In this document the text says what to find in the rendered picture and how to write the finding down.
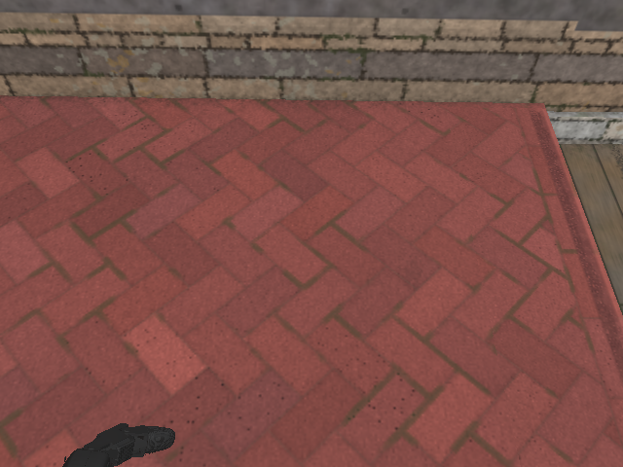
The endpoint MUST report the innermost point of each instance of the robot left hand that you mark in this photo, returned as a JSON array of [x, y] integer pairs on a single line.
[[120, 443]]

